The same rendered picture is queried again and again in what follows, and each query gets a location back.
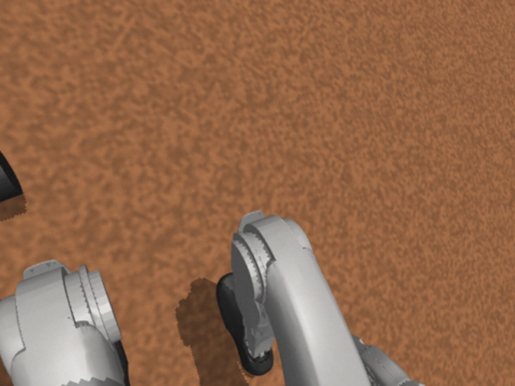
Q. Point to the bottle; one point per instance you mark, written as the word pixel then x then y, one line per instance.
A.
pixel 9 184

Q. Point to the left robot foot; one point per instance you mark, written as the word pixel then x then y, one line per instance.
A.
pixel 124 362

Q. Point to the right robot foot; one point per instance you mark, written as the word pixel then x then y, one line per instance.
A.
pixel 233 321

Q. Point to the right robot hand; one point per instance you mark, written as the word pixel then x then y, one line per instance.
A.
pixel 381 369

